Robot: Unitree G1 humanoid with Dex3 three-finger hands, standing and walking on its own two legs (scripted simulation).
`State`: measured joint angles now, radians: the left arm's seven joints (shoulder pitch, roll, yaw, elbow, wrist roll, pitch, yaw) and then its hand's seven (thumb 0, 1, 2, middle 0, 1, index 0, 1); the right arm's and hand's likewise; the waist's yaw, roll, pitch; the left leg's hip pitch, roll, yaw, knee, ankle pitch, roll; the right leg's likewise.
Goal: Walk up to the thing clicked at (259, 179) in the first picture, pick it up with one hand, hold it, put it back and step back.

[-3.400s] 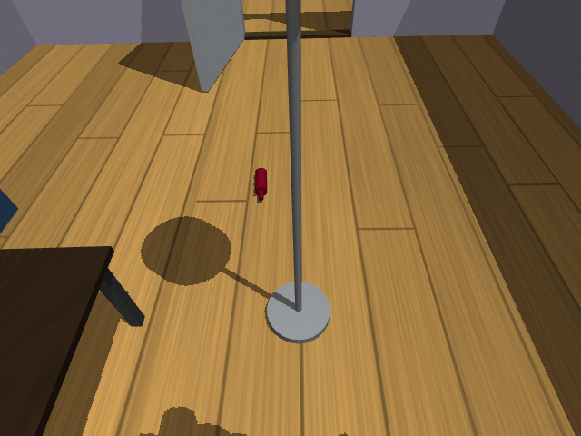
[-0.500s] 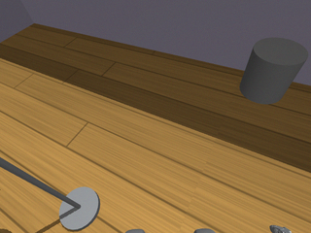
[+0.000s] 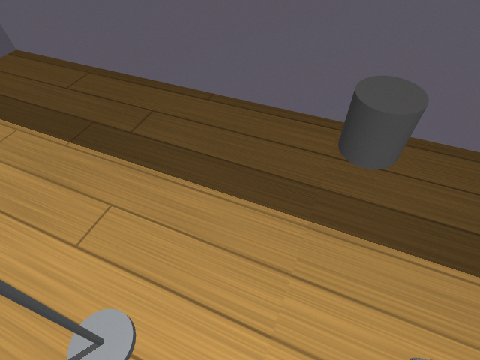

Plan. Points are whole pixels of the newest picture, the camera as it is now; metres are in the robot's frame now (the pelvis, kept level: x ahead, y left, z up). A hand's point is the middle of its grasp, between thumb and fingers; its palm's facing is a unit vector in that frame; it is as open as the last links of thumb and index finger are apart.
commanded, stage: stand
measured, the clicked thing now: out of the picture +0.43 +1.28 -0.74
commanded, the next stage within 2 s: none
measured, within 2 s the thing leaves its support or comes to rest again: neither
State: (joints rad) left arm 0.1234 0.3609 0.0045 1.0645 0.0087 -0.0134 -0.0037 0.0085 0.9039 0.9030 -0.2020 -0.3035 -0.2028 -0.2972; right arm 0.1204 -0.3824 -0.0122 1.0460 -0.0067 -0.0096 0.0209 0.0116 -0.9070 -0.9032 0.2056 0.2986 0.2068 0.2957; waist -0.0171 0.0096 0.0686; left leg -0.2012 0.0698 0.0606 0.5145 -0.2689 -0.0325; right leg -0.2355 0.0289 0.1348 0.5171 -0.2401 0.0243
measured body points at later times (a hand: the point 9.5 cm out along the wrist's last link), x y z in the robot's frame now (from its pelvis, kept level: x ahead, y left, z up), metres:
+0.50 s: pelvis +0.00 +0.00 +0.01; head +0.01 +0.00 +0.46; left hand +0.08 +0.31 -0.12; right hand +0.09 -0.30 -0.12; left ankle +0.01 +0.14 -0.74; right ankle +0.03 -0.14 -0.74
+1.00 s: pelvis +0.00 +0.01 +0.01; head +0.01 +0.01 +0.46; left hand +0.07 +0.31 -0.12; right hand +0.09 -0.29 -0.12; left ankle +0.01 +0.14 -0.74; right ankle +0.03 -0.14 -0.74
